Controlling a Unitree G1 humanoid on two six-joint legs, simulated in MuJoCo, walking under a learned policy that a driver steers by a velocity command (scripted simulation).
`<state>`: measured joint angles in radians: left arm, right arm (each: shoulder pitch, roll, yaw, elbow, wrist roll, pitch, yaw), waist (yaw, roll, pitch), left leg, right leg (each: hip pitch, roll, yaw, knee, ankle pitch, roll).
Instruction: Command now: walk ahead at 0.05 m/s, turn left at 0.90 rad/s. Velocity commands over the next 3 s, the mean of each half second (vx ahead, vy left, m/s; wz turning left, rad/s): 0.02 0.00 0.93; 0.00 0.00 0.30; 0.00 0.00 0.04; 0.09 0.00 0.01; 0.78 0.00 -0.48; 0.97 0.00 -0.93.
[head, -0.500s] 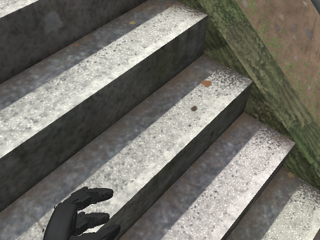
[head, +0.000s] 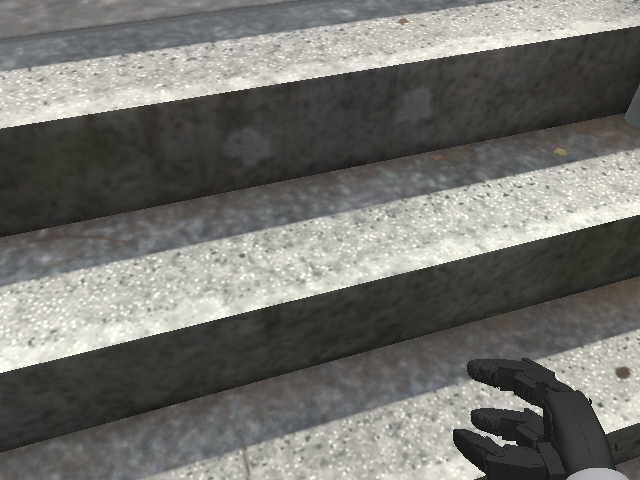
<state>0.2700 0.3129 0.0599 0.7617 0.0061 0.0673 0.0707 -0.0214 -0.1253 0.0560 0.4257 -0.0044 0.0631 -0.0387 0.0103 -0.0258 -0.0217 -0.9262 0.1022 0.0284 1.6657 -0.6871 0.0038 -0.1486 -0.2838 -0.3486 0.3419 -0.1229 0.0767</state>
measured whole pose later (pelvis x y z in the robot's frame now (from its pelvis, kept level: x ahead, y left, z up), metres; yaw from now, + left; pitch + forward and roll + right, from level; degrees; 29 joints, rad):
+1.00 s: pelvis +0.11 +0.03 +0.17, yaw +33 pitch +1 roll -1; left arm 0.31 0.14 -0.03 0.63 0.02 0.03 0.05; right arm 0.13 -0.14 0.06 0.64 -0.01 0.02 -0.03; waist 0.07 0.02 0.01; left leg -0.40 0.00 0.02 0.67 -0.28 0.02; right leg -0.34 0.00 -0.05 0.67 -0.34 -0.02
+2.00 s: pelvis +0.15 +0.06 +0.18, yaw +34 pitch +5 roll +0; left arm 0.35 0.18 0.00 1.01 0.02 -0.01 0.05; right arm 0.28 -0.21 -0.02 0.91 0.00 0.00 -0.03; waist 0.01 0.02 -0.08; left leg -0.36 -0.04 0.02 0.60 -0.36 0.10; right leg -0.31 -0.01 -0.02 0.60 -0.40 -0.11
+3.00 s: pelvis +0.52 +0.34 +0.49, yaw -4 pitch +0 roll +0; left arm 0.53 0.25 0.03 0.80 0.00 -0.04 -0.06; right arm 0.00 -0.19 0.01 0.53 -0.06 -0.14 0.06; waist 0.02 -0.02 -0.07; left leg -0.72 0.00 -0.16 2.08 -0.13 0.18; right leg -0.50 0.23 -0.03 1.00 -0.50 -0.20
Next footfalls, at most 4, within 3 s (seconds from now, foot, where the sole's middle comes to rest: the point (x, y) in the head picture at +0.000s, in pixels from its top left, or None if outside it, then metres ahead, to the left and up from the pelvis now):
0.02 left None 0.10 0.14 -0.59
0.58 right None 0.22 -0.04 -0.59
0.96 left None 0.13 0.16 -0.59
2.36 left None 0.27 0.45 -0.40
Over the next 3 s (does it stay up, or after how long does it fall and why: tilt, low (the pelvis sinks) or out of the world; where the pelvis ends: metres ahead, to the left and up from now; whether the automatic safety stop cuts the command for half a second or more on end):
stays up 0.52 0.34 0.49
